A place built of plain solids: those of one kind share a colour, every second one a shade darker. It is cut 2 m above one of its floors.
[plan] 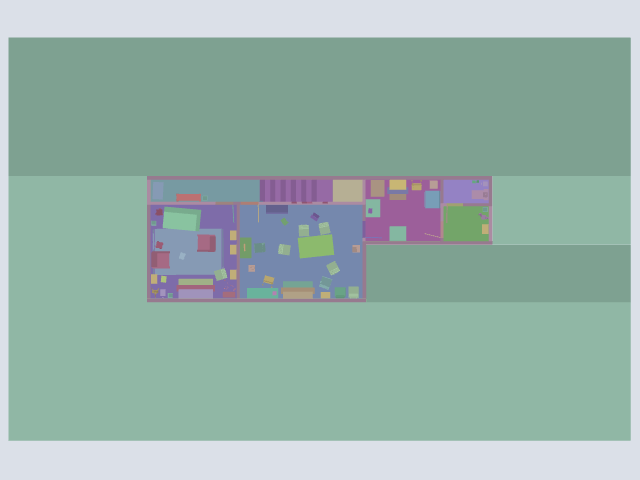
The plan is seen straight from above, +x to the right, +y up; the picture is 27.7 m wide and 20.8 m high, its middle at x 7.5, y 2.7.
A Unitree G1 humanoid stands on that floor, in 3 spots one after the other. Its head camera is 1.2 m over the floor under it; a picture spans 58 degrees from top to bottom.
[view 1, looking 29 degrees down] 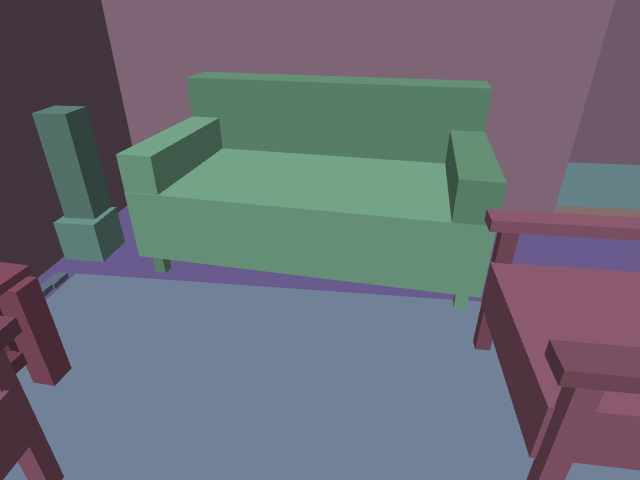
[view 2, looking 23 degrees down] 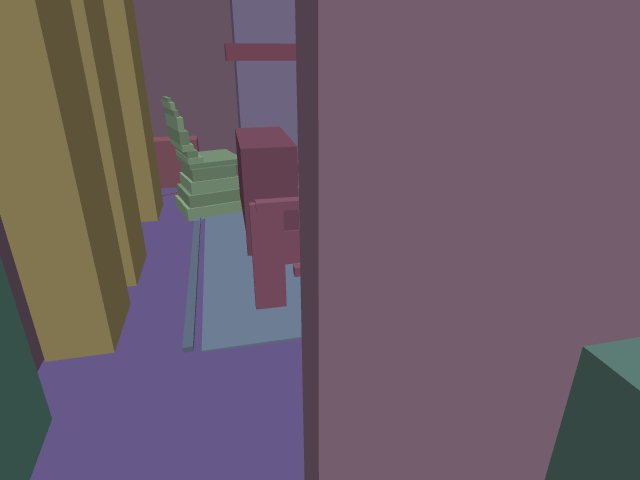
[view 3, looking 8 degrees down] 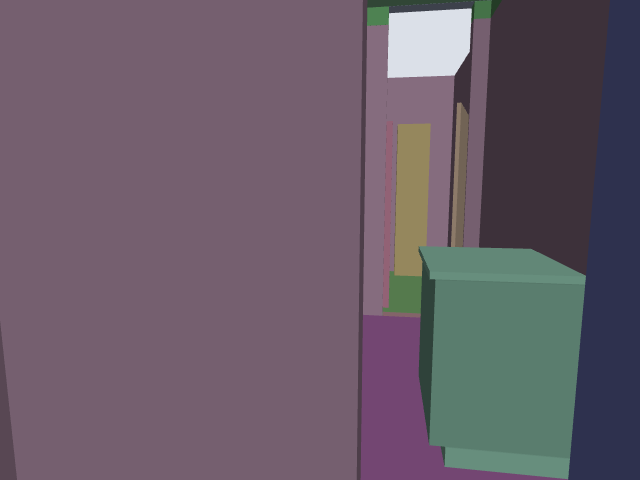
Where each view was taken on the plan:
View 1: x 1.77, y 1.52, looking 97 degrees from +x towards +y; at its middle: sofa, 1.85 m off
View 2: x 3.08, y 4.83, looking -103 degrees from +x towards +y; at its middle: wall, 0.52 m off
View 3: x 8.62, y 3.48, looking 9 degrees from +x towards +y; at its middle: wall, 0.73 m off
